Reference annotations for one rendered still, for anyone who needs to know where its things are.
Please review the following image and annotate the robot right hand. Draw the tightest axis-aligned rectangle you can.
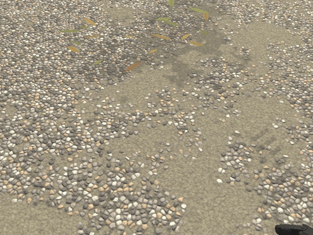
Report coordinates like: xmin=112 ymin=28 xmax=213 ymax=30
xmin=275 ymin=224 xmax=313 ymax=235

